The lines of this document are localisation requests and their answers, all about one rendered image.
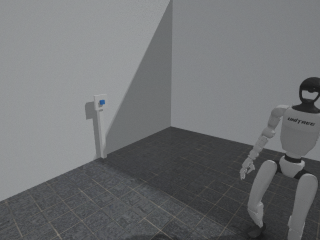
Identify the panel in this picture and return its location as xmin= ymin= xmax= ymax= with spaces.
xmin=93 ymin=94 xmax=108 ymax=159

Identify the right robot thigh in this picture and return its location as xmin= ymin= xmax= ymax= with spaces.
xmin=248 ymin=160 xmax=280 ymax=213

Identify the right robot forearm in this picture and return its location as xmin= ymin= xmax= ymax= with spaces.
xmin=248 ymin=128 xmax=268 ymax=160

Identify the right robot shin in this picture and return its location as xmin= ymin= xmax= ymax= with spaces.
xmin=247 ymin=204 xmax=264 ymax=228

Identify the robot right hand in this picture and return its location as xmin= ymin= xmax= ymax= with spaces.
xmin=239 ymin=157 xmax=255 ymax=180

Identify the robot right upper arm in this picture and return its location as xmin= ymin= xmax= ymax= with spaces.
xmin=262 ymin=104 xmax=289 ymax=139

